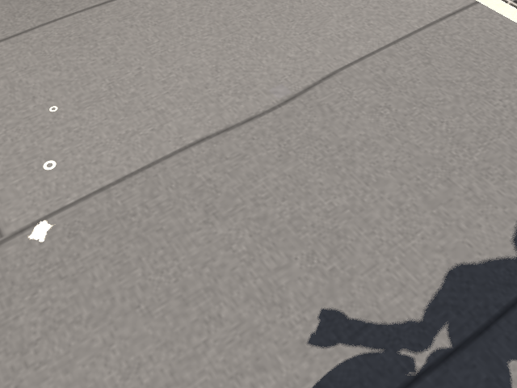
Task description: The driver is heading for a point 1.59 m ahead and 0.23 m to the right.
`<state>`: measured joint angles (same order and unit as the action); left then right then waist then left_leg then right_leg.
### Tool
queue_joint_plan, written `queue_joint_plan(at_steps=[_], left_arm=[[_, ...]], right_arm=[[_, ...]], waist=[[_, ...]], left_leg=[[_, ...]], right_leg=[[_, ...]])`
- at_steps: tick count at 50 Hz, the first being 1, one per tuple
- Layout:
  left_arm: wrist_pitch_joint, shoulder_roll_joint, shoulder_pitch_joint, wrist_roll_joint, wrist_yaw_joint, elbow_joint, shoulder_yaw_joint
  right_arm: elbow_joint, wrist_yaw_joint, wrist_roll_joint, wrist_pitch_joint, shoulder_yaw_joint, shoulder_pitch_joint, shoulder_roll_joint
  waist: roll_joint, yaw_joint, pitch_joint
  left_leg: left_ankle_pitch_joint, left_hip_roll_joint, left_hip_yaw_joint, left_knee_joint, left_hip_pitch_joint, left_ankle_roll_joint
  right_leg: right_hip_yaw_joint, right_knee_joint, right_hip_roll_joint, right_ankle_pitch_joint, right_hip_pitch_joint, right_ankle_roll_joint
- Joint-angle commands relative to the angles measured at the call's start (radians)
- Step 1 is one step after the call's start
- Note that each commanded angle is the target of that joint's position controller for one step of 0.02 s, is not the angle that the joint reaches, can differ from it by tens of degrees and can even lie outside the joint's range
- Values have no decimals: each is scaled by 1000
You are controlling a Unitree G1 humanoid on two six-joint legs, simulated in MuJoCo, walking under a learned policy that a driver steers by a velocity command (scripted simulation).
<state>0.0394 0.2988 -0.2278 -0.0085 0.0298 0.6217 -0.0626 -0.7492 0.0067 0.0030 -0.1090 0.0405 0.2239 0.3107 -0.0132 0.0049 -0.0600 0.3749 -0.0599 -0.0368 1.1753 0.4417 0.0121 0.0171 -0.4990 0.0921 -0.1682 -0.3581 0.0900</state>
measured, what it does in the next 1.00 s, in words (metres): walks ahead, turning right: left foot, then right foot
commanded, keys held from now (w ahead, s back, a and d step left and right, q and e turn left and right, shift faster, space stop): w+e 0.54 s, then w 0.20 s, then w+q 0.26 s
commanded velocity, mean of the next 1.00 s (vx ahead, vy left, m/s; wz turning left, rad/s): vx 0.50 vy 0.00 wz -0.38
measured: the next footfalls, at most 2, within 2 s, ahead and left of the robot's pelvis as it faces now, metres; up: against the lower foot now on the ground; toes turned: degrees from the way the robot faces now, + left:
left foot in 0.32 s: +0.37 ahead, +0.13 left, +0.00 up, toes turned -15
right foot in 0.82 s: +0.54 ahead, -0.22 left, +0.00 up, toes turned -25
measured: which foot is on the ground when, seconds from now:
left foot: up 0.00-0.30, down 0.32-0.82, up 0.84-1.00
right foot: down 0.00-0.34, up 0.36-0.80, down 0.82-1.00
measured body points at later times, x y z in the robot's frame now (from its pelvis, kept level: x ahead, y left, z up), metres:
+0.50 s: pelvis +0.28 +0.04 +0.01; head +0.30 +0.05 +0.45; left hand +0.46 +0.29 -0.10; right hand +0.32 -0.25 -0.09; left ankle +0.33 +0.14 -0.73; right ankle +0.21 -0.08 -0.65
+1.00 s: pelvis +0.51 -0.11 +0.01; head +0.53 -0.13 +0.46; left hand +0.73 +0.10 -0.09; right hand +0.48 -0.40 -0.12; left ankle +0.53 +0.07 -0.64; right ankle +0.50 -0.20 -0.73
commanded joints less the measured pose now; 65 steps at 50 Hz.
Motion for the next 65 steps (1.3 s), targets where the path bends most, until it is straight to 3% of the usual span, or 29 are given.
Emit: queue_joint_plan(at_steps=[1,3,7,11,13,15,16,17,18,19,20,21,24,27,32,37,39,41,42,43,44,45,46,47,49,52,55,62,65], left_arm=[[21,128,3,7,-14,-68,-37],[24,145,-12,2,-26,-50,-41],[13,166,-64,-9,-43,-15,-49],[6,168,-128,-21,-46,21,-52],[2,161,-129,-19,-48,28,-52],[-5,134,-115,-15,-47,26,-46],[-3,83,-117,-9,-43,18,-27],[2,16,-202,-14,-42,-2,-6],[9,49,-253,-31,-44,-21,-3],[5,138,-196,-35,-46,-2,-26],[-2,160,-111,-25,-46,-14,-34],[-5,150,-71,-14,-45,-23,-35],[-18,93,-67,-21,-34,-27,-32],[-25,59,-18,-14,-31,-49,-22],[-2,17,98,-8,-9,-64,1],[12,29,228,-12,16,-109,5],[16,60,194,-3,16,-108,-10],[16,145,-74,5,1,-27,-56],[9,240,-240,24,-19,-1,-80],[9,267,-236,22,-21,-6,-75],[16,174,-205,18,-18,-7,-52],[22,143,-150,10,-17,4,-39],[28,110,-90,8,-14,12,-30],[37,80,-43,11,-10,14,-23],[59,55,2,20,-9,28,-22],[78,65,13,27,-18,64,-30],[77,80,-3,29,-31,93,-36],[43,141,-86,-1,-46,157,-58],[19,179,-71,-12,-53,162,-68]], right_arm=[[77,-3,-17,-6,33,11,120],[85,-6,-22,8,24,-20,91],[121,3,-17,6,3,-185,46],[146,16,3,-6,15,-255,83],[145,18,6,-12,29,-237,109],[120,13,4,-18,47,-131,126],[109,5,-11,-23,61,-24,159],[98,-3,-31,-20,80,97,237],[65,9,-13,-5,87,159,238],[83,9,-1,-1,65,111,152],[88,4,-3,7,54,67,117],[87,3,-10,12,46,24,94],[66,-2,-14,5,38,-11,62],[36,-4,-10,-5,51,5,95],[-10,1,1,6,55,38,127],[-71,1,29,30,64,121,173],[-90,0,40,44,65,127,190],[-97,-4,38,49,48,120,167],[-59,-1,8,39,17,134,84],[-54,4,8,21,-8,215,14],[-59,7,39,15,26,133,129],[-32,9,52,12,34,69,140],[-34,3,39,14,33,43,121],[-39,1,28,24,38,50,113],[-61,0,32,53,35,104,71],[-46,-4,29,77,35,66,42],[-21,5,23,73,30,-5,27],[74,51,17,68,13,-208,13],[99,61,18,73,31,-178,49]], waist=[[57,17,121],[51,16,92],[76,-46,56],[95,-69,54],[120,-50,57],[136,8,86],[98,59,177],[-105,63,329],[-327,50,376],[-187,69,246],[-114,73,149],[-76,55,90],[-119,16,45],[-82,17,30],[-48,50,12],[-53,71,-28],[-76,23,5],[-61,-126,174],[89,-170,338],[267,-109,475],[152,-143,378],[149,-118,231],[105,-83,168],[122,-50,119],[129,-4,99],[88,13,38],[73,-3,7],[41,-71,-55],[80,-26,5]], left_leg=[[-63,-52,-39,-76,184,25],[-126,-40,-20,-176,169,55],[-406,18,-10,-493,86,67],[-442,50,-47,-635,20,49],[-362,51,-60,-664,-10,23],[-308,55,-33,-714,-155,-17],[-284,-27,-94,-711,-346,-65],[-166,-249,-399,-738,-693,-180],[125,-375,-773,-852,-787,-267],[252,-341,-704,-890,-687,-234],[164,-302,-545,-892,-572,-196],[30,-257,-422,-909,-464,-183],[-171,-189,-212,-976,-328,-174],[-304,-205,-109,-1014,-335,-202],[-424,-172,41,-1031,-355,-194],[-487,-223,62,-1006,-459,-180],[-723,-227,56,-911,-490,-165],[-845,-150,113,-588,-351,-111],[-473,-67,137,-232,-49,-57],[220,74,10,29,178,-22],[198,29,-83,114,265,-26],[112,-12,-58,97,308,-34],[28,-49,-46,49,283,-30],[-37,-72,-48,11,243,-22],[-115,-88,-52,-2,155,-8],[-200,-87,-72,-65,206,11],[-351,-75,-68,-240,240,13],[-379,-47,43,-513,266,-48],[-237,27,124,-529,157,-102]], right_leg=[[364,253,-268,245,212,220],[301,268,-241,281,129,216],[234,255,-171,152,57,150],[329,196,-204,33,117,120],[388,136,-226,21,170,104],[398,41,-195,45,168,70],[347,-134,-142,30,115,36],[212,-463,-20,-215,-145,-36],[155,-699,-17,-447,-374,-66],[178,-792,-76,-365,-444,-78],[139,-804,-108,-286,-446,-83],[123,-769,-137,-226,-416,-87],[96,-686,-189,-147,-328,-88],[88,-596,-203,-77,-370,-102],[43,-287,-180,133,-303,-93],[-14,-103,-151,90,-253,-51],[-45,-46,-115,14,-140,-18],[-59,6,-89,99,297,33],[238,-23,-336,99,658,118],[641,109,-523,-28,782,227],[578,150,-493,-83,689,187],[414,173,-454,-34,560,151],[318,205,-407,10,446,127],[239,246,-374,54,354,114],[144,319,-351,101,250,112],[28,370,-349,196,211,111],[-73,382,-330,226,240,93],[-187,341,-380,309,413,63],[-225,184,-386,708,482,31]])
